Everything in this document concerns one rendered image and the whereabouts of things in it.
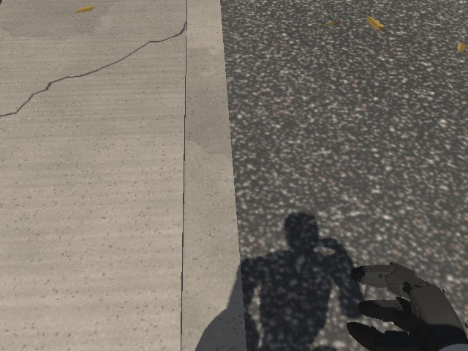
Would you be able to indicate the right robot hand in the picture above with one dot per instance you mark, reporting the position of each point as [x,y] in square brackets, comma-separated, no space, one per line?
[429,317]

